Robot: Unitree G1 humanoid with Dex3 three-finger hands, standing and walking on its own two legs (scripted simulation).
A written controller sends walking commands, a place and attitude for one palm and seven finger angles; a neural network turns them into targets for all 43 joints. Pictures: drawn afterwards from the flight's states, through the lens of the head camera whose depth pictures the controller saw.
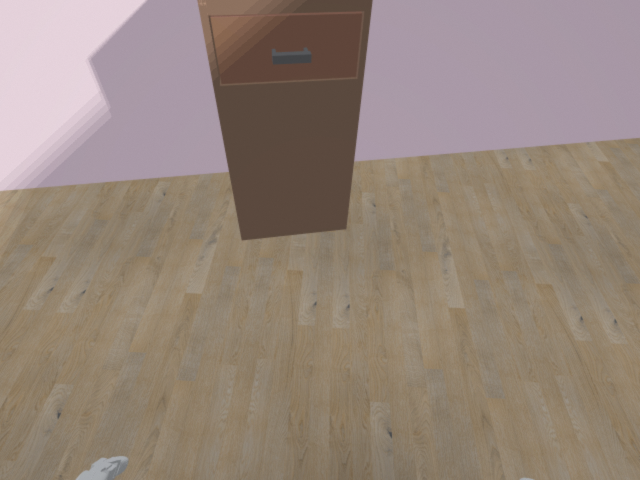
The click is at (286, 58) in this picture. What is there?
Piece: drawer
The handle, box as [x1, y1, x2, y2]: [272, 47, 310, 64]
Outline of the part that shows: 310,52 307,50 306,47 303,51 276,52 274,49 272,49 272,61 273,64 310,62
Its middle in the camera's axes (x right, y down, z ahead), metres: -0.09 -0.52 +1.08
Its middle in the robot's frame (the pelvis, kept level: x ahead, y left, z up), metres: +1.16 +0.14 +0.02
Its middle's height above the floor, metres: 0.78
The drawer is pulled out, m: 0.00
